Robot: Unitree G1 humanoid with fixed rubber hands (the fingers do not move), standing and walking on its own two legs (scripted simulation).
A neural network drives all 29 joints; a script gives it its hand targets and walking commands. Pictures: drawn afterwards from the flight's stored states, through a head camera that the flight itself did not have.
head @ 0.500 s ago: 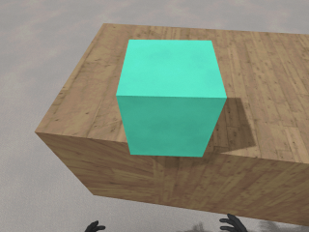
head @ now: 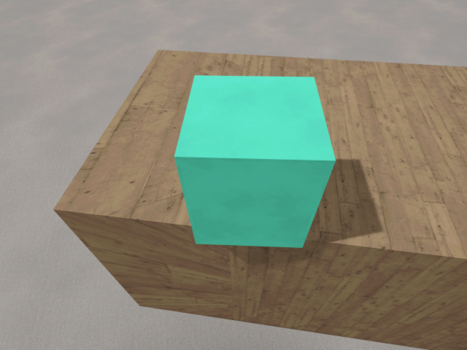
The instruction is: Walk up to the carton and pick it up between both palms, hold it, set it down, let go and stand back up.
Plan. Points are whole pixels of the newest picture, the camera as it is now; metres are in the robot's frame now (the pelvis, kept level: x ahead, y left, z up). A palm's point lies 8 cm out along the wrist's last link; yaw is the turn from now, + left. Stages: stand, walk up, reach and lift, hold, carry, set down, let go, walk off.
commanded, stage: stand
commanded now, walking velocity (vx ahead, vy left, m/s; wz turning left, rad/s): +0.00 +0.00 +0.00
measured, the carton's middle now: (251, 165) +0.41 -0.01 +0.08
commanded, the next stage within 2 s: walk up in 1.74 s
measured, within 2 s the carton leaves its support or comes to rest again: neither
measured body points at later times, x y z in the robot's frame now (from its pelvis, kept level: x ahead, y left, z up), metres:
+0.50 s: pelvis -0.01 +0.00 +0.01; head -0.01 +0.00 +0.46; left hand -0.01 +0.21 -0.15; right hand -0.01 -0.21 -0.15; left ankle -0.02 +0.13 -0.73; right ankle -0.02 -0.11 -0.73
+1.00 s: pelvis -0.02 +0.00 +0.01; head -0.02 +0.00 +0.46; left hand -0.04 +0.20 -0.16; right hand -0.05 -0.20 -0.15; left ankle -0.02 +0.13 -0.73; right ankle -0.02 -0.11 -0.73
